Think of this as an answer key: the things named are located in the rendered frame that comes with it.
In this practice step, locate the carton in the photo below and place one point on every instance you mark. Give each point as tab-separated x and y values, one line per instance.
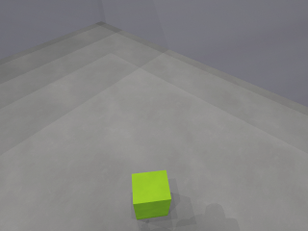
151	194

